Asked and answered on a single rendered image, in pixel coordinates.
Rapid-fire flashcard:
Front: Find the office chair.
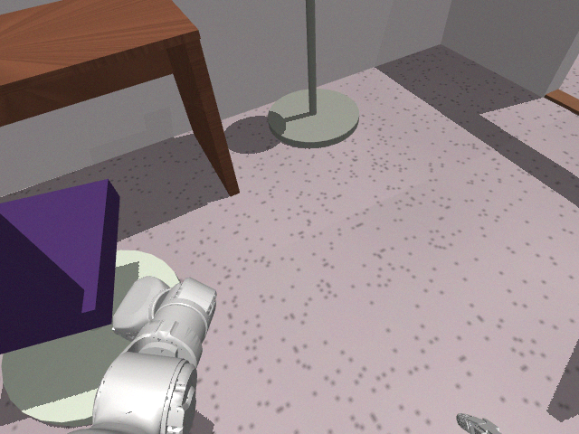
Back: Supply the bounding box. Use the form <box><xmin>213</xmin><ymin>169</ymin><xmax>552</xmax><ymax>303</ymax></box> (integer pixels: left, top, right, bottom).
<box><xmin>0</xmin><ymin>179</ymin><xmax>181</xmax><ymax>427</ymax></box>

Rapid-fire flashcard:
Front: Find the left robot hand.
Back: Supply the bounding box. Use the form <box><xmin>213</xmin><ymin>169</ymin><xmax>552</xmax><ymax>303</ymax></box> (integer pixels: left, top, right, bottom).
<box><xmin>112</xmin><ymin>276</ymin><xmax>204</xmax><ymax>342</ymax></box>

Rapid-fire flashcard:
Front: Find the left robot arm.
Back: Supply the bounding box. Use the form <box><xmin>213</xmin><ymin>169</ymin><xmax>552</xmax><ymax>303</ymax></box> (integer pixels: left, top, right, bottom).
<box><xmin>67</xmin><ymin>278</ymin><xmax>217</xmax><ymax>434</ymax></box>

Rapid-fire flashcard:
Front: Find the right robot hand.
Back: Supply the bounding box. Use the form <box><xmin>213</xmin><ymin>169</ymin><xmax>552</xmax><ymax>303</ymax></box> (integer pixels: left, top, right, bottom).
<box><xmin>456</xmin><ymin>413</ymin><xmax>502</xmax><ymax>434</ymax></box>

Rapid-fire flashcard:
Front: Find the desk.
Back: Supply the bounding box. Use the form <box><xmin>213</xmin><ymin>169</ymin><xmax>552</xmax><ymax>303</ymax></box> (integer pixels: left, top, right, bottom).
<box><xmin>0</xmin><ymin>0</ymin><xmax>240</xmax><ymax>197</ymax></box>

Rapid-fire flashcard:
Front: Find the coat stand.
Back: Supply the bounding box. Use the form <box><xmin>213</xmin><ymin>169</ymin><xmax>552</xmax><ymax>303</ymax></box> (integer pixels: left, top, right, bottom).
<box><xmin>268</xmin><ymin>0</ymin><xmax>359</xmax><ymax>148</ymax></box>

